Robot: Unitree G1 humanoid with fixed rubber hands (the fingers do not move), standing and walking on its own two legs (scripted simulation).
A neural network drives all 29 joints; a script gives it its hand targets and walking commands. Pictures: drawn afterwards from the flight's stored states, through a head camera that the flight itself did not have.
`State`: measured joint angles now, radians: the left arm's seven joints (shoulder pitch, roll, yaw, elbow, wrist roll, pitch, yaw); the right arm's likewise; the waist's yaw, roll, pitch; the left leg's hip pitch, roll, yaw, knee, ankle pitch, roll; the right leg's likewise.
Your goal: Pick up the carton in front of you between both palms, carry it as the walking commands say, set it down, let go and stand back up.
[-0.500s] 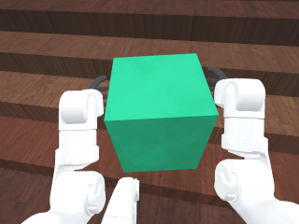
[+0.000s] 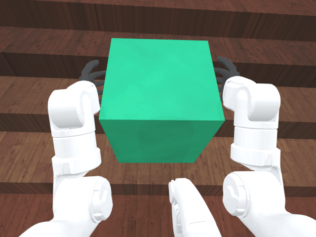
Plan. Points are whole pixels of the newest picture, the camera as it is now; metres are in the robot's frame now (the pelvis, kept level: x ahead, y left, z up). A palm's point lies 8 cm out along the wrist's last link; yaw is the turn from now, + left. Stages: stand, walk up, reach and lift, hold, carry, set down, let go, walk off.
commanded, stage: carry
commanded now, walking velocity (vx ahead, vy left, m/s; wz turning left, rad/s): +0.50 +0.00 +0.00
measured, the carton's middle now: (158, 108) +0.39 -0.03 +0.13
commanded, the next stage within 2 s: none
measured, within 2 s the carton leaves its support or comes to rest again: neither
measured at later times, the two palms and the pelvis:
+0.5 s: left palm out of the picture +0.68 +0.18 +0.36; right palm out of the picture +0.71 -0.12 +0.35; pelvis +0.31 +0.00 +0.16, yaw +0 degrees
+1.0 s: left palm out of the picture +1.06 +0.14 +0.52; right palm out of the picture +1.02 -0.15 +0.53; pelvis +0.65 +0.03 +0.33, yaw -1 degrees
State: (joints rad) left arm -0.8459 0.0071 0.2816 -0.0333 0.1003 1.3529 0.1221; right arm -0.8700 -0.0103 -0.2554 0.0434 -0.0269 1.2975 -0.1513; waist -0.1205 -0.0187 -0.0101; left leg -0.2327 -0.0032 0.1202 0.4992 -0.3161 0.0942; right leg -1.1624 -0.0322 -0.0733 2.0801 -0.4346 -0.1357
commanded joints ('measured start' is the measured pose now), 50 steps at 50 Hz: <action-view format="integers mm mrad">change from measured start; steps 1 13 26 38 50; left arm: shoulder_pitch -732 -972 -901 -814 -737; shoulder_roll -835 -1194 -1065 -942 -855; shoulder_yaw -576 -551 -502 -397 -518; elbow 73 156 90 45 101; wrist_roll -336 -599 -532 -288 -290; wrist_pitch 16 -5 42 1 28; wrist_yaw -162 -205 -241 -222 -158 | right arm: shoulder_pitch -773 -761 -757 -1040 -871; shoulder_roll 965 948 941 1245 1060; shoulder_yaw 592 287 463 673 565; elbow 2 207 81 -219 -32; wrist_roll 481 264 262 562 486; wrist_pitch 61 89 108 -6 72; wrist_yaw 310 272 190 247 289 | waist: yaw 49 265 216 19 79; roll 38 -63 -68 90 141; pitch -256 -756 -272 -652 -327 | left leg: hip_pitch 376 -553 -1315 381 -21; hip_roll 233 -128 134 291 154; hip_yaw -329 -355 -37 -712 15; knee -230 1592 1384 38 -444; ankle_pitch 36 92 -270 243 479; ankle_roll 116 -72 31 206 103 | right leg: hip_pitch -328 1420 1489 245 392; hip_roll -50 -262 -227 34 -54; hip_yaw -38 782 228 300 -130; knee -40 -1563 -1857 -102 -697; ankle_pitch -5 933 320 185 1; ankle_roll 19 -348 -63 22 -14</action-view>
